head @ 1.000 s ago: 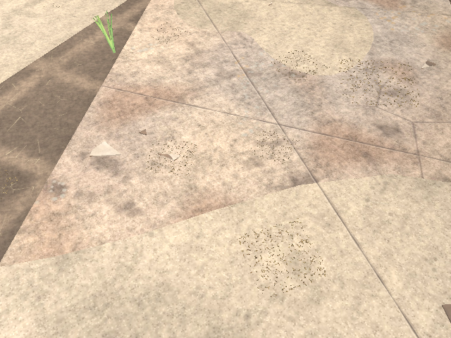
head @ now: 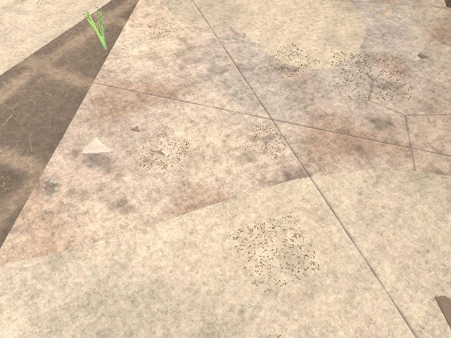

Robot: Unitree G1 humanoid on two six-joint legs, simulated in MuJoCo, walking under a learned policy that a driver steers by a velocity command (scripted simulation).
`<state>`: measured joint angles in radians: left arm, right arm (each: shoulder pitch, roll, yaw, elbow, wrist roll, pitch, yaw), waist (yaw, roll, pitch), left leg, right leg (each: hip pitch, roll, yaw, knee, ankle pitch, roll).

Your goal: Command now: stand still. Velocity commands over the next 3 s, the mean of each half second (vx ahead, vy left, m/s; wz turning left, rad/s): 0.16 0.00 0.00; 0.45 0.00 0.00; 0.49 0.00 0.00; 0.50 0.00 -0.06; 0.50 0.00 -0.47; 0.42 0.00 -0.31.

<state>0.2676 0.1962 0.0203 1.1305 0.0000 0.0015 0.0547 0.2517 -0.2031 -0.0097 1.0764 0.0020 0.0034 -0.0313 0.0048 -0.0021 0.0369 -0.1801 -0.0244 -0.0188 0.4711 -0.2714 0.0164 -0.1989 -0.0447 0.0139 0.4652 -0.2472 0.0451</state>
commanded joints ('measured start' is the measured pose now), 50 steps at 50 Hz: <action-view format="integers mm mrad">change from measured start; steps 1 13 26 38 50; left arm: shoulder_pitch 64 52 219 325 100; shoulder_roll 94 63 114 146 137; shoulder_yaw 14 12 28 28 49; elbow -12 -37 -54 -65 -179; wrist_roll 0 -10 -8 -9 -34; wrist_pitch -4 -20 -128 -94 -137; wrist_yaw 3 4 -66 -29 -36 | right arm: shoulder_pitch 51 127 -37 -410 -104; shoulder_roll -97 -158 -111 -66 -114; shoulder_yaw -15 -42 -47 -26 -59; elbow -18 -14 -131 -271 -169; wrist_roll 0 22 38 33 -1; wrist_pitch -6 -11 -115 -103 -123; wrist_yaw -3 -12 26 71 75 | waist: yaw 0 -32 29 72 -25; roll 1 108 -74 -94 7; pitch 20 115 111 140 -72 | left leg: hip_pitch -42 -112 -698 -481 93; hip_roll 35 139 116 68 280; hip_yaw -29 -204 -52 77 -314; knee -96 -207 705 115 -258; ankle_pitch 140 -570 -8 304 192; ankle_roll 17 122 74 29 229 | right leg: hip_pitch -2 -194 256 197 -408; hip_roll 10 78 -258 -176 -71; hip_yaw -16 -89 410 51 74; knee -61 135 -331 -382 829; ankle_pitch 110 -315 -174 348 -63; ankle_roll -17 -61 -238 -213 -108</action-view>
